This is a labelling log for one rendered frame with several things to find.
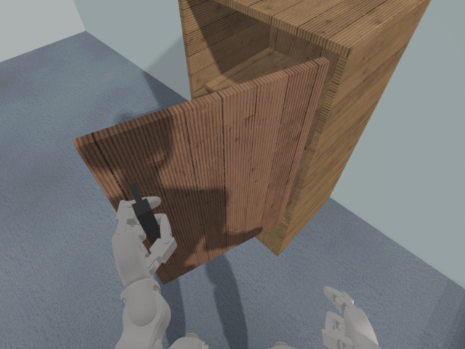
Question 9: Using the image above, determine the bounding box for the cupboard door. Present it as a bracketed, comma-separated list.
[73, 57, 330, 285]

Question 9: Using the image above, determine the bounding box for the left robot hand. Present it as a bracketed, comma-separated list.
[112, 196, 177, 288]

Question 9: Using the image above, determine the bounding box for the handle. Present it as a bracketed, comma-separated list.
[129, 183, 161, 245]

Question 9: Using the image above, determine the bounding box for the robot left forearm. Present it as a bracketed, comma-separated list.
[115, 278, 171, 349]

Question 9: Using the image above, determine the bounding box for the right robot hand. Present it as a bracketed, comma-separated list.
[322, 286, 379, 349]

